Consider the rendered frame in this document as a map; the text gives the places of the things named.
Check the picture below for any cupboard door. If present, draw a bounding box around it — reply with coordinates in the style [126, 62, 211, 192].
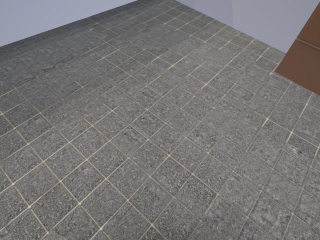
[300, 7, 320, 46]

